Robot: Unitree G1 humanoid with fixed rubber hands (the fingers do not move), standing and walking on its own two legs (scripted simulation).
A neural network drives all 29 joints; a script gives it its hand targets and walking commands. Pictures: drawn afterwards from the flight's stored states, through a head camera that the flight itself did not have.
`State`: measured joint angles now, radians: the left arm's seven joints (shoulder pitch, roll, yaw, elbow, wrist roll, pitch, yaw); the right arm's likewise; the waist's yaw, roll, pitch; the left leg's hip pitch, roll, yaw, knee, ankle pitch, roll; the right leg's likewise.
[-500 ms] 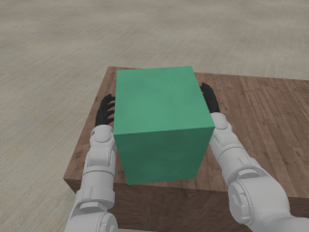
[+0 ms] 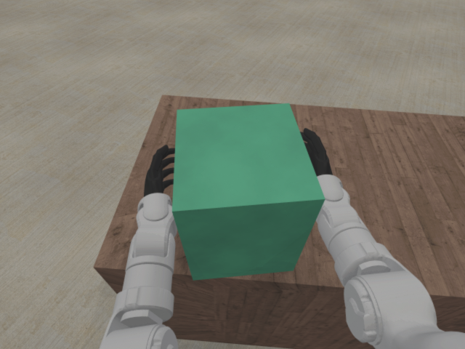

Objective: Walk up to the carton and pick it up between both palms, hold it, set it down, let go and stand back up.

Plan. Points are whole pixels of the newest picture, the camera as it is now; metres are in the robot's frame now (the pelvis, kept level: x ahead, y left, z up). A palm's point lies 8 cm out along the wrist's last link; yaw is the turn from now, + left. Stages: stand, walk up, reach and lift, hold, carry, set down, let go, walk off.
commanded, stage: set down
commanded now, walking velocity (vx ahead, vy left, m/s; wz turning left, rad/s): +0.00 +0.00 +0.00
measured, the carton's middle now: (239, 195) +0.38 +0.01 +0.04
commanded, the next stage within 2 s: none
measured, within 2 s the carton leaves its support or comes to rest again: neither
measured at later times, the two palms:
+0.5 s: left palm (160, 191) +0.37 +0.15 +0.07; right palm (320, 174) +0.40 -0.14 +0.08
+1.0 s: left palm (160, 200) +0.37 +0.15 +0.04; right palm (335, 179) +0.41 -0.18 +0.06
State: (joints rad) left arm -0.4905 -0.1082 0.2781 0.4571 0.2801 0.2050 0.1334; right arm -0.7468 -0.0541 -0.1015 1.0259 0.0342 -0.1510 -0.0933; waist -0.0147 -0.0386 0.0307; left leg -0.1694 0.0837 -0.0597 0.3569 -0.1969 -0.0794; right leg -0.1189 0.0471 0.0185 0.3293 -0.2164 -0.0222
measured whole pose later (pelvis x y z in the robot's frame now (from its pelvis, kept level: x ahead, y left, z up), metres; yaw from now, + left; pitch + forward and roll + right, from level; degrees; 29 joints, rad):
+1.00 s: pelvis -0.01 +0.00 +0.00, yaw +0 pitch +7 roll -1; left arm -0.58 -0.11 0.25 0.60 0.17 0.07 0.21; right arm -0.74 -0.24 -0.03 1.04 0.26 -0.19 -0.06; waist 0.05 -0.04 0.03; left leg -0.32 0.08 -0.06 0.36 -0.16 -0.08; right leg -0.29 0.05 0.02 0.37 -0.20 -0.03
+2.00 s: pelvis -0.05 -0.01 +0.00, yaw -1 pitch +2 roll +0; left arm -0.05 -0.11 0.09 0.12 0.10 0.16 0.22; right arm -0.24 -0.31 0.01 0.57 0.29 -0.14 0.06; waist 0.04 -0.04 0.03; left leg -0.29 0.08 -0.06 0.36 -0.11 -0.08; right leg -0.27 0.05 0.02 0.40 -0.17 -0.03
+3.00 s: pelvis -0.03 +0.03 +0.00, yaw -1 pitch -4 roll +0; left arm 0.29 -0.09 0.01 -0.02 0.10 0.25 0.19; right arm 0.19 -0.32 0.01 0.25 0.25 0.01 0.10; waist 0.03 -0.04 0.03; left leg -0.12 0.04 -0.02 0.36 -0.17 -0.04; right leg -0.10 0.00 0.06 0.37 -0.21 0.01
